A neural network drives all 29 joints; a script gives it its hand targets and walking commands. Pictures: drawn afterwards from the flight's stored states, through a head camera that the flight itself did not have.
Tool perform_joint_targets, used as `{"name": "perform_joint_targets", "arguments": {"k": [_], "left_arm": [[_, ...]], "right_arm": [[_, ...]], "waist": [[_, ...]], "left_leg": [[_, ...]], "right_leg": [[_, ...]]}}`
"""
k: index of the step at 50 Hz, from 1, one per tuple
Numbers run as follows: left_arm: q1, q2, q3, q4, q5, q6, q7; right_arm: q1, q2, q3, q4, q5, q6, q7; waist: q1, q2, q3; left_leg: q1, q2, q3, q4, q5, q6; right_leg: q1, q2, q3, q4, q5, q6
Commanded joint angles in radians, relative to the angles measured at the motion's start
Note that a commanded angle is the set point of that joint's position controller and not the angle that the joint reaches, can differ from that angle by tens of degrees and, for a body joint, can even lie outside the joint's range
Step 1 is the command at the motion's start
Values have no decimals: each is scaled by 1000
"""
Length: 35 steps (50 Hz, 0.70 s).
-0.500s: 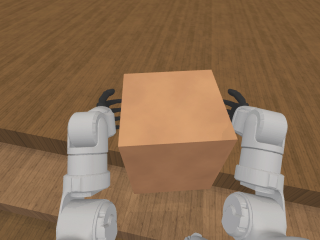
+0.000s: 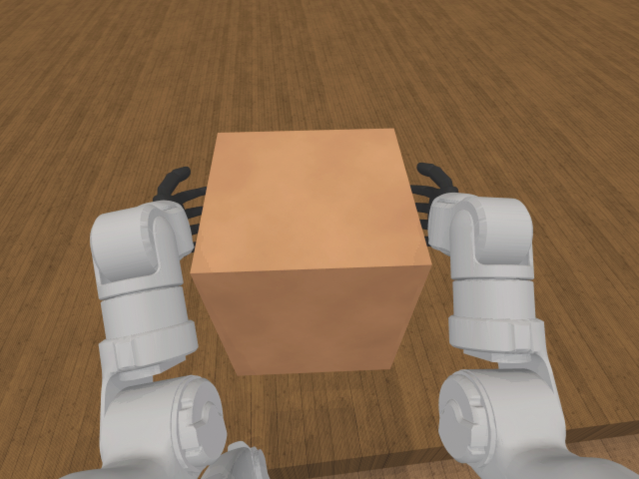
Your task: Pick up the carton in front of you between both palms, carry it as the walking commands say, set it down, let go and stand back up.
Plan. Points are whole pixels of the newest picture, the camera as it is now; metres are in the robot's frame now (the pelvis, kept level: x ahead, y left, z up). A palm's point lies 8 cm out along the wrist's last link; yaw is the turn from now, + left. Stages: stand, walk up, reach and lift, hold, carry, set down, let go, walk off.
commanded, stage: carry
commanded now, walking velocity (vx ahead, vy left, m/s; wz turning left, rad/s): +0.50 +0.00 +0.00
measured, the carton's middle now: (310, 260) +0.38 -0.04 +0.09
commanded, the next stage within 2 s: none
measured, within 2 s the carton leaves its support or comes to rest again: neither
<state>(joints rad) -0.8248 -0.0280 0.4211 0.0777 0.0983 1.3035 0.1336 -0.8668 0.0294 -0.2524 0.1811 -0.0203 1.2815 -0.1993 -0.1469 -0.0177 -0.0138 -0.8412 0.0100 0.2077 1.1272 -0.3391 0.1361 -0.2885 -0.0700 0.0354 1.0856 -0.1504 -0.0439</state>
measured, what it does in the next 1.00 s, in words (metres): climbs: right foot 0.15 m higher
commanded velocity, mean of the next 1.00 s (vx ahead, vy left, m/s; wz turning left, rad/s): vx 0.50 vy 0.00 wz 0.00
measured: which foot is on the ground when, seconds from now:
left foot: down 0.00-0.48, up 0.50-1.00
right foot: up 0.00-0.44, down 0.46-1.00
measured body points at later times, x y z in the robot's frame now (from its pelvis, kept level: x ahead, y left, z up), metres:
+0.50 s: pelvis +0.30 -0.09 +0.14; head +0.28 -0.07 +0.59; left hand +0.66 +0.09 +0.31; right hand +0.68 -0.22 +0.32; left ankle +0.14 +0.06 -0.57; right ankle +0.46 -0.16 -0.48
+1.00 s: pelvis +0.55 -0.13 +0.27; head +0.52 -0.17 +0.72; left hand +0.92 -0.01 +0.46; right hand +0.90 -0.32 +0.44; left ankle +0.72 +0.02 -0.35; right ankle +0.46 -0.16 -0.47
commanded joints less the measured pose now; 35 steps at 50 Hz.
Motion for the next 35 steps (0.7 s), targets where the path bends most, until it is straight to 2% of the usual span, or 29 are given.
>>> {"name": "perform_joint_targets", "arguments": {"k": [1,2,3,4,5,6,8,9,10,11,13,14,15,16,17,19,21,22,23,24,25,26,27,28,29,31,32,34,35], "left_arm": [[-568,-883,-518,-1,-173,-22,-70],[-531,-895,-517,18,-158,-35,-66],[-664,-968,-577,-153,-227,-59,-71],[-580,-950,-598,-95,-197,-61,-63],[-561,-938,-631,-167,-204,-74,-71],[-562,-975,-663,-225,-245,-85,-67],[-546,-929,-732,-263,-271,-83,-55],[-563,-935,-765,-310,-264,-85,-50],[-508,-926,-804,-287,-289,-76,-50],[-471,-870,-795,-262,-269,-70,-49],[-499,-801,-766,-262,-282,-53,-39],[-491,-753,-763,-273,-263,-45,-26],[-523,-728,-736,-245,-256,-31,-13],[-497,-782,-766,-176,-268,-18,-1],[-460,-783,-727,-111,-243,-5,1],[-560,-833,-758,-112,-287,-3,-8],[-589,-863,-746,-53,-309,11,-11],[-568,-833,-700,1,-302,13,-6],[-514,-863,-722,16,-295,6,-12],[-557,-914,-723,11,-326,1,-28],[-592,-966,-725,18,-358,-15,-43],[-625,-999,-729,12,-386,-34,-53],[-724,-1051,-758,-65,-429,-48,-67],[-817,-1081,-786,-112,-463,-76,-85],[-837,-1122,-799,-126,-485,-83,-96],[-775,-1151,-789,-116,-503,-92,-121],[-763,-1131,-765,-150,-522,-103,-123],[-741,-1047,-769,-144,-471,-86,-113],[-669,-1016,-741,-133,-454,-78,-102]], "right_arm": [[-777,1102,617,-192,421,-42,161],[-856,1090,629,-307,456,-66,159],[-822,1131,631,-343,446,-72,171],[-837,1136,630,-381,424,-79,169],[-819,1088,636,-433,419,-89,163],[-683,1093,647,-404,386,-86,164],[-680,1061,658,-438,415,-89,169],[-513,974,626,-379,335,-79,164],[-522,955,626,-414,341,-71,167],[-502,869,606,-368,301,-49,162],[-453,798,593,-336,288,-31,151],[-461,837,583,-271,308,-21,156],[-443,776,555,-268,290,-9,167],[-499,727,531,-303,307,-3,167],[-500,731,517,-262,293,8,168],[-583,742,514,-257,314,14,178],[-478,736,440,-108,250,31,175],[-450,741,412,-6,235,41,174],[-454,731,422,-67,220,32,175],[-463,755,401,-72,194,23,171],[-432,797,376,-71,175,16,170],[-485,809,348,-81,170,13,163],[-469,893,356,-28,151,9,168],[-576,920,388,-78,160,-5,176],[-583,940,400,-81,169,-19,182],[-690,920,457,-202,203,-51,171],[-696,890,472,-258,191,-54,144],[-544,878,480,-184,157,-56,129],[-540,877,486,-193,169,-41,128]], "waist": [[41,48,-748],[59,95,-643],[91,53,-571],[84,16,-526],[66,6,-525],[123,-55,-547],[51,90,-562],[62,130,-533],[46,71,-539],[-5,136,-468],[23,100,-377],[49,22,-331],[63,53,-262],[92,201,-336],[86,214,-320],[137,240,-285],[172,359,-364],[219,308,-425],[268,231,-501],[332,121,-619],[237,-215,-668],[248,-245,-727],[224,-153,-603],[231,-104,-521],[236,18,-472],[178,-62,-452],[175,-119,-443],[179,-58,-457],[211,-24,-462]], "left_leg": [[967,281,-940,-630,220,244],[886,269,-835,-631,132,184],[875,268,-745,-641,64,141],[894,254,-667,-644,113,104],[911,256,-643,-660,117,95],[887,226,-517,-645,164,63],[1005,280,-498,-655,338,108],[1074,274,-471,-622,418,122],[1124,282,-496,-654,390,143],[1187,343,-529,-693,325,166],[1124,353,-545,-809,139,145],[1054,276,-486,-830,79,89],[911,240,-402,-901,76,69],[846,186,-283,-941,172,67],[755,178,-238,-1022,192,84],[677,158,-45,-1053,523,67],[712,196,-5,-924,1156,36],[815,204,-22,-700,1532,28],[836,179,-18,-477,1652,-13],[621,123,-92,-104,1209,-63],[337,-39,-131,273,149,-116],[243,-103,-374,600,80,-82],[128,-93,-423,725,153,-55],[64,-72,-378,716,99,-36],[9,-48,-375,696,96,-14],[16,-2,-316,602,159,2],[10,11,-310,533,132,7],[-8,25,-247,477,93,-22],[-45,31,-219,412,41,-28]], "right_leg": [[-477,158,192,886,-37,-35],[-567,107,150,920,-7,-64],[-654,74,133,901,-37,-65],[-710,53,95,842,-51,-62],[-738,31,88,830,-73,-64],[-695,20,56,744,-73,-70],[-822,31,-14,808,-162,-58],[-953,33,1,920,-249,-86],[-1032,42,-53,993,-225,-89],[-1233,16,-3,1099,-374,-86],[-1324,-37,43,1100,-440,-71],[-1231,-40,-42,884,-378,-77],[-1137,-49,-104,725,-316,-75],[-962,-34,-147,639,-225,-75],[-830,-9,-213,538,-203,-73],[-604,-8,-316,363,-150,-89],[-358,40,-332,160,-141,-113],[-242,147,-387,76,-266,-103],[-120,208,-345,-129,-189,-91],[126,44,102,-349,-426,-171],[278,-266,752,-576,-328,-298],[236,-270,936,-696,-414,-404],[215,-196,793,-671,-436,-309],[213,-195,641,-578,-275,-251],[200,-157,529,-522,-211,-195],[157,-144,372,-566,-246,-94],[195,-140,336,-565,-274,-96],[169,-159,235,-589,-197,-136],[250,-171,260,-603,-52,-150]]}}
